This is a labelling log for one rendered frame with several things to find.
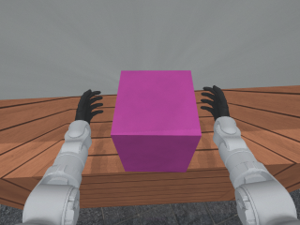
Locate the robot right forearm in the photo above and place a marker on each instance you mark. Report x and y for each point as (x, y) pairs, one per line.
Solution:
(241, 164)

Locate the left robot upper arm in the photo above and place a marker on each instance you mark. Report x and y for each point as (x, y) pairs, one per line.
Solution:
(52, 204)

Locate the robot left hand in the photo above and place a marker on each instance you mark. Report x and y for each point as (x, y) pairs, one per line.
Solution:
(84, 110)

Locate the pedestal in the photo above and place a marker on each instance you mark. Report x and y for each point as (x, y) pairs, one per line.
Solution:
(32, 132)

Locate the carton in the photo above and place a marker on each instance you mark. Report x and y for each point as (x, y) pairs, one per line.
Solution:
(155, 125)

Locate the robot left forearm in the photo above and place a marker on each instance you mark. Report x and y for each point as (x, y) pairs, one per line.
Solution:
(69, 164)

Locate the robot right hand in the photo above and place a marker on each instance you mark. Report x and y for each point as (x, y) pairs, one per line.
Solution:
(219, 103)

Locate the right robot upper arm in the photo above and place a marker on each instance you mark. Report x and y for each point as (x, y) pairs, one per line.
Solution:
(264, 203)

